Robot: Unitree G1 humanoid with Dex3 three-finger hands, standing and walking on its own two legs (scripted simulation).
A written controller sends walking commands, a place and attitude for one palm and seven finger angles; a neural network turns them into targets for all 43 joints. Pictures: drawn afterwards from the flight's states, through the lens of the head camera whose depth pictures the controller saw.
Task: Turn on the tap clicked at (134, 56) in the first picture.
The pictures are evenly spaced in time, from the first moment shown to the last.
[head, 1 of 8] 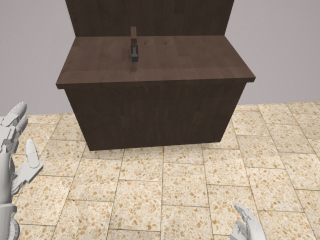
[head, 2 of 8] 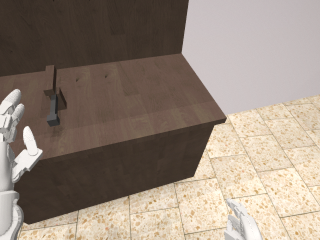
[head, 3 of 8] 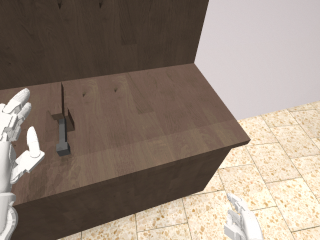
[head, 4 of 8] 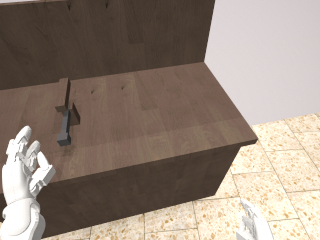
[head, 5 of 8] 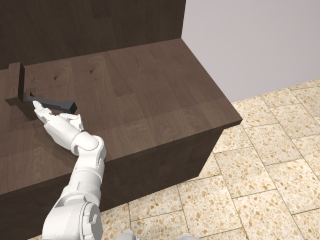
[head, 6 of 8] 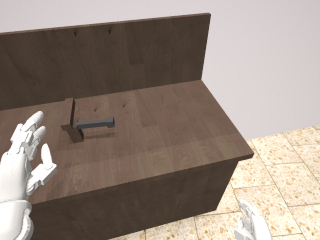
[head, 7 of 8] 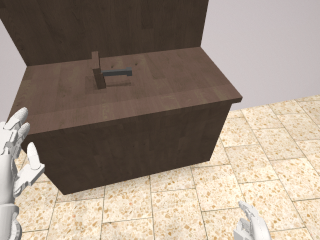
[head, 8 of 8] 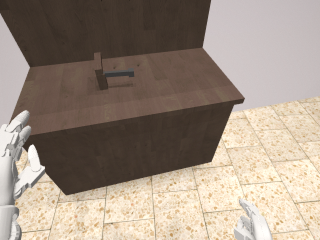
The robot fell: no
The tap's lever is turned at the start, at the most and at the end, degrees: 0 84 84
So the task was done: yes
